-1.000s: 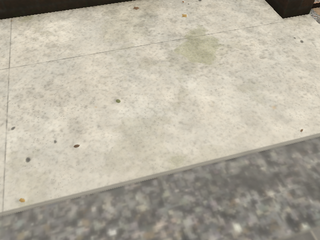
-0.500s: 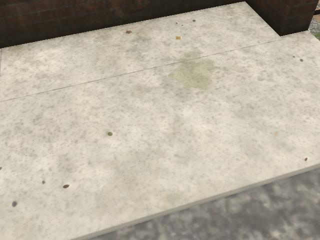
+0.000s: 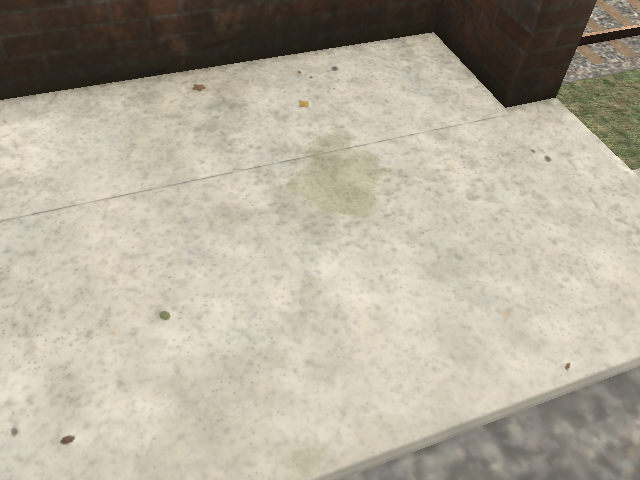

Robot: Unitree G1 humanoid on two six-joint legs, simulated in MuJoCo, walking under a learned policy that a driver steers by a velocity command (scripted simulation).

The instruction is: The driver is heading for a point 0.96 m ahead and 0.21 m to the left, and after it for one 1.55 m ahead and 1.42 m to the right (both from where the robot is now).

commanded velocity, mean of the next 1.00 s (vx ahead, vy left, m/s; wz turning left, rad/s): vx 0.49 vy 0.00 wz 0.35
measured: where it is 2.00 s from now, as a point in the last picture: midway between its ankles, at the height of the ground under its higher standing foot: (209, 315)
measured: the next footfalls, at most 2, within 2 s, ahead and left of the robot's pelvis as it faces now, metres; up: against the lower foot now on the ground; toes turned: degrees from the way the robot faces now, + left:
right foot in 0.18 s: +0.27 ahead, -0.16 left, +0.00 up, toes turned -3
left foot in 0.74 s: +0.55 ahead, +0.11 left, +0.00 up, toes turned +18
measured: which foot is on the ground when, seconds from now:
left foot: down 0.00-0.20, up 0.22-0.72, down 0.74-1.00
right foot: up 0.00-0.16, down 0.18-0.74, up 0.76-1.00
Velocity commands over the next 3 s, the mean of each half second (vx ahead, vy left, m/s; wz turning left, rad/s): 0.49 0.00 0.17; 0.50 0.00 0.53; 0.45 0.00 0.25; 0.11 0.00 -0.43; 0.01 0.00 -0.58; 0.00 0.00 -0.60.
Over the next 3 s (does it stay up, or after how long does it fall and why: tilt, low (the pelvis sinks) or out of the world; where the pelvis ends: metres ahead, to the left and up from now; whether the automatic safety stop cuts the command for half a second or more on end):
stays up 0.90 0.13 -0.02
